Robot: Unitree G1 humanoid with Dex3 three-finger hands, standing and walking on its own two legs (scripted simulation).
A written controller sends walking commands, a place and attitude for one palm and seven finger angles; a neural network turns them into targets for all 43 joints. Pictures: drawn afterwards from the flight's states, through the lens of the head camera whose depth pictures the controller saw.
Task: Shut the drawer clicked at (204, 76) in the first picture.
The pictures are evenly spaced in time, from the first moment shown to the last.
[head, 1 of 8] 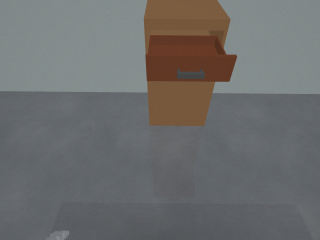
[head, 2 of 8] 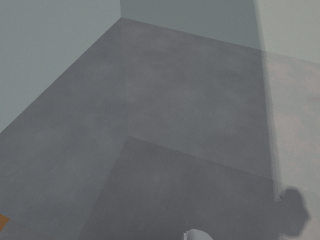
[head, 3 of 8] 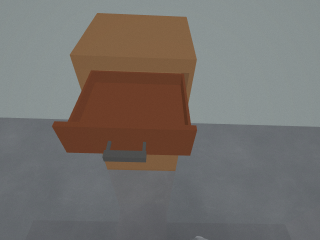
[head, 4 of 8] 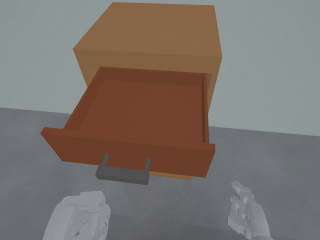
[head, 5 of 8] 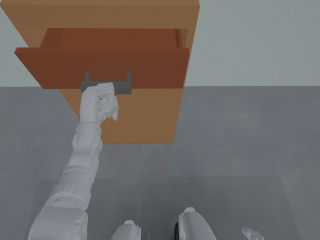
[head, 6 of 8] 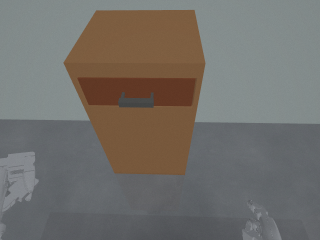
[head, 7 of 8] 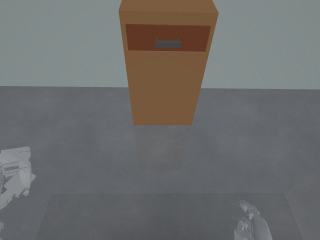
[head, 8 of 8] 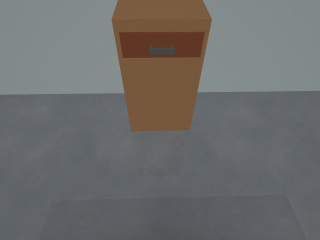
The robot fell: no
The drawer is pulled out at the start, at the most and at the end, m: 0.30 0.30 0.00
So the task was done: yes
